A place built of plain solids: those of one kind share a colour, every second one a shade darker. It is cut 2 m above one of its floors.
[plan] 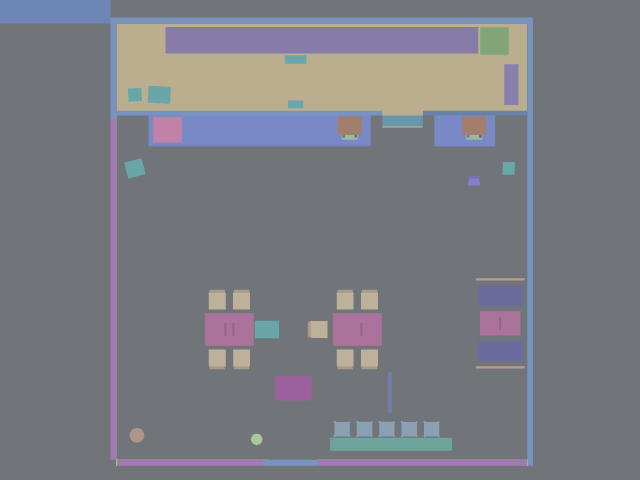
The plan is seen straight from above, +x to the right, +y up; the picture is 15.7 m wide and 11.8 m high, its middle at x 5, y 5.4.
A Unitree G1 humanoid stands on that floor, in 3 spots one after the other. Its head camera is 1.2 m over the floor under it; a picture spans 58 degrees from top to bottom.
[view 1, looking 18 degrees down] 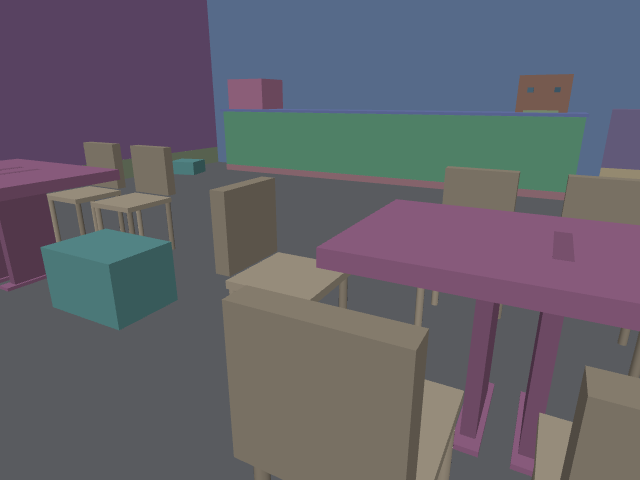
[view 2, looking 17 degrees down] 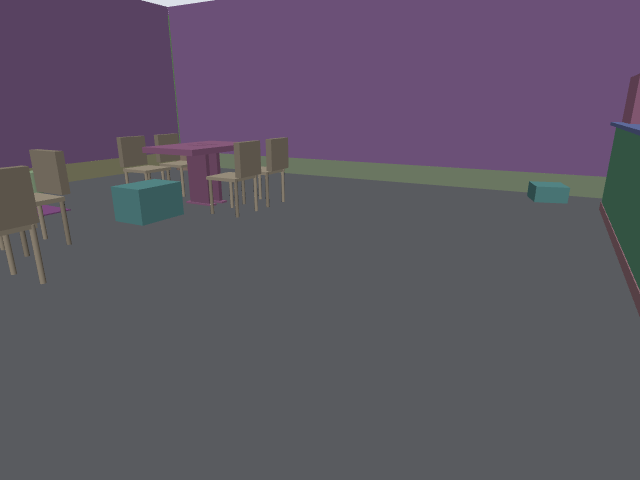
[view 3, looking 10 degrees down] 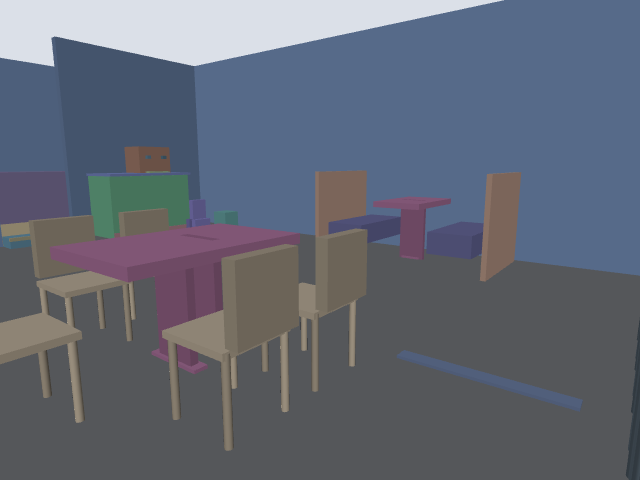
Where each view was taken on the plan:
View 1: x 5.95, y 1.65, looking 118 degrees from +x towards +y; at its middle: ground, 3.88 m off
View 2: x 7.03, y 7.16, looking -152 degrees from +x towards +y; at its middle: ground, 4.10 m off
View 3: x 4.34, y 1.00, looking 37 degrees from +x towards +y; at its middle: side_chair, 2.14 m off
